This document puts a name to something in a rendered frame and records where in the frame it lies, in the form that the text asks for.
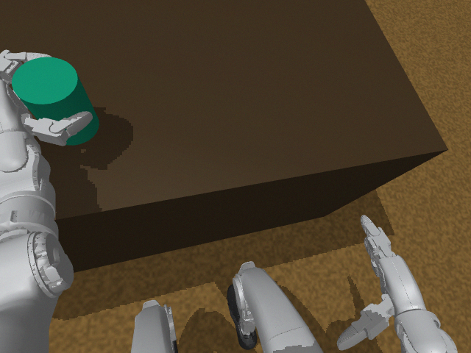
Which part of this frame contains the can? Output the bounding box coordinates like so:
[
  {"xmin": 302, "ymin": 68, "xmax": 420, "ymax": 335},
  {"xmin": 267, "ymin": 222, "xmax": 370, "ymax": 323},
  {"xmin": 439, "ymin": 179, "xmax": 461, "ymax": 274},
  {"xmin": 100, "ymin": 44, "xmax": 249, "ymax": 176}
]
[{"xmin": 12, "ymin": 57, "xmax": 99, "ymax": 146}]

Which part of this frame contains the right robot hand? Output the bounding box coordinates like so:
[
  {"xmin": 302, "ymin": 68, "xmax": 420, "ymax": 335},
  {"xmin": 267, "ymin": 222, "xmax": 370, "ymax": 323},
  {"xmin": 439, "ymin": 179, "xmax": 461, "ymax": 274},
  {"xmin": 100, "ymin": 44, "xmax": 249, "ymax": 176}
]
[{"xmin": 337, "ymin": 215, "xmax": 426, "ymax": 351}]

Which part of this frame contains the right robot foot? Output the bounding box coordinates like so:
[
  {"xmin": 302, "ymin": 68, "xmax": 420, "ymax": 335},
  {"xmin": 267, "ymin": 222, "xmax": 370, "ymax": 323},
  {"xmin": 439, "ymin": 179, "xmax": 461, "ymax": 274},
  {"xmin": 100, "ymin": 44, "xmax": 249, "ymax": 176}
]
[{"xmin": 227, "ymin": 284, "xmax": 257, "ymax": 350}]

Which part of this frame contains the left robot arm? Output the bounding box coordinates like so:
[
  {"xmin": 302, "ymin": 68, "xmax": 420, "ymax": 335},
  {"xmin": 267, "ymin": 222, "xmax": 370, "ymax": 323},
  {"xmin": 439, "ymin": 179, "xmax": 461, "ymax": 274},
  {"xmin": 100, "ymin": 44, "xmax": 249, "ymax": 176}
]
[{"xmin": 0, "ymin": 131, "xmax": 74, "ymax": 353}]

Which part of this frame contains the left robot hand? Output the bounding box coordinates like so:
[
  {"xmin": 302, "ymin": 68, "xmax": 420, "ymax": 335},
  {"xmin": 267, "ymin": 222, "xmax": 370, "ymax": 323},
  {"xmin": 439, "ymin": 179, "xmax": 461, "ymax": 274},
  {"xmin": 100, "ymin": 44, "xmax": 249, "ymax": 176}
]
[{"xmin": 0, "ymin": 50, "xmax": 93, "ymax": 146}]

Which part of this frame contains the right robot arm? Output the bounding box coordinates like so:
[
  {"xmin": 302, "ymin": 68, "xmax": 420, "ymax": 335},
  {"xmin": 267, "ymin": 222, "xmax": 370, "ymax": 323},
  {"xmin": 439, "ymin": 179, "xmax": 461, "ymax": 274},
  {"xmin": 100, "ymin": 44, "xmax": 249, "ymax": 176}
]
[{"xmin": 394, "ymin": 309, "xmax": 458, "ymax": 353}]

